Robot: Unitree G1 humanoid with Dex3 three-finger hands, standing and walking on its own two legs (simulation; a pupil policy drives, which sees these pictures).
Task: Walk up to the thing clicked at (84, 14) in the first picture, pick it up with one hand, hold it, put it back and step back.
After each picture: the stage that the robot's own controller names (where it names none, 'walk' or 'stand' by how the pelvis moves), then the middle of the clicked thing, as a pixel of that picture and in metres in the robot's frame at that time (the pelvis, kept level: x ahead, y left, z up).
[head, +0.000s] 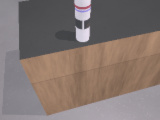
stand; (82, 17) +0.67 +0.02 +0.07
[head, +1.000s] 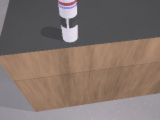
rise first; (68, 14) +0.59 +0.09 +0.10
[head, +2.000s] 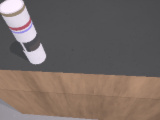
rise first; (27, 36) +0.45 +0.23 +0.09
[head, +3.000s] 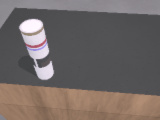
stand; (39, 53) +0.43 +0.19 +0.07
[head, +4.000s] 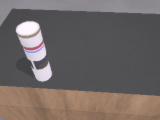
stand; (37, 55) +0.43 +0.19 +0.06
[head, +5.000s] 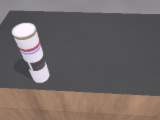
stand; (34, 56) +0.42 +0.20 +0.06
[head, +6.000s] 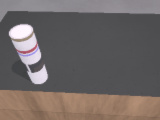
stand; (31, 58) +0.41 +0.21 +0.06
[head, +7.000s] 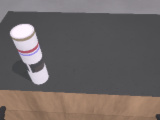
rise first; (32, 58) +0.41 +0.21 +0.07
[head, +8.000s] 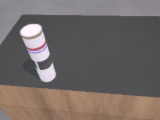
go down; (40, 56) +0.43 +0.21 +0.07
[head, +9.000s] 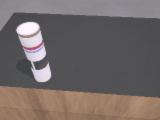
go down; (36, 55) +0.43 +0.20 +0.07
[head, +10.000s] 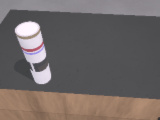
go down; (36, 57) +0.42 +0.19 +0.08
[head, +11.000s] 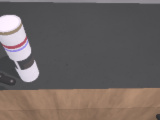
close in; (20, 53) +0.41 +0.21 +0.09
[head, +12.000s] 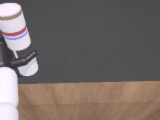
close; (20, 44) +0.43 +0.21 +0.11
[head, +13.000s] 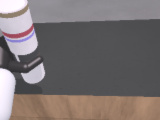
lift; (24, 47) +0.32 +0.17 +0.24
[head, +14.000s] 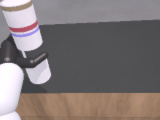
hold; (30, 45) +0.34 +0.17 +0.23
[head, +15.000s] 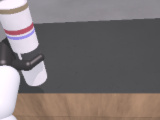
hold; (26, 47) +0.34 +0.18 +0.22
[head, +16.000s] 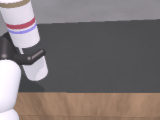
crouch; (27, 42) +0.35 +0.17 +0.24
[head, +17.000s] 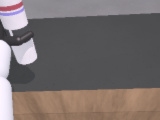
crouch; (16, 26) +0.43 +0.20 +0.23
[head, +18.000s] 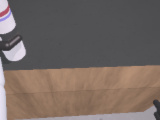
lower; (3, 27) +0.47 +0.22 +0.13
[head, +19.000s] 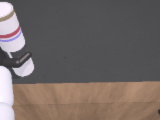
lower; (14, 45) +0.42 +0.22 +0.12
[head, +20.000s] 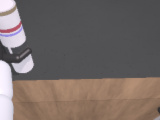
lower; (14, 41) +0.44 +0.21 +0.12
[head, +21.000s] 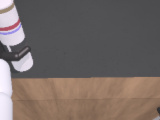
lower; (13, 39) +0.44 +0.22 +0.12
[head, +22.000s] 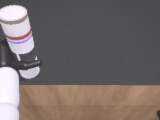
open; (23, 47) +0.41 +0.20 +0.11
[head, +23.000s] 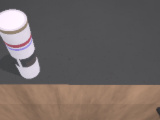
sink last; (22, 50) +0.40 +0.19 +0.11
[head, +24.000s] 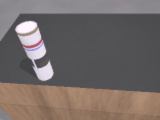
stand; (37, 54) +0.43 +0.22 +0.08
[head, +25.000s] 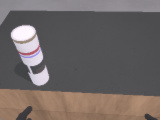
stand; (33, 59) +0.40 +0.21 +0.07
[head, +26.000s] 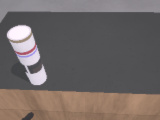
stand; (30, 59) +0.40 +0.22 +0.07
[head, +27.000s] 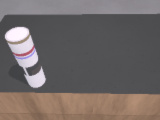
stand; (28, 61) +0.41 +0.21 +0.07
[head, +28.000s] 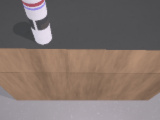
walk; (37, 15) +0.54 +0.17 +0.08
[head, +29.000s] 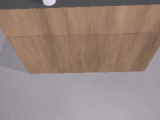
walk; out of the picture +0.86 +0.23 +0.09
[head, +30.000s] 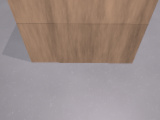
walk; out of the picture +1.14 +0.21 +0.08
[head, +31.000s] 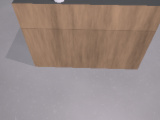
stand; out of the picture +1.08 +0.18 +0.07
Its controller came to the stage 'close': yes
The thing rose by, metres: 0.20
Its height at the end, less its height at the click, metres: +0.00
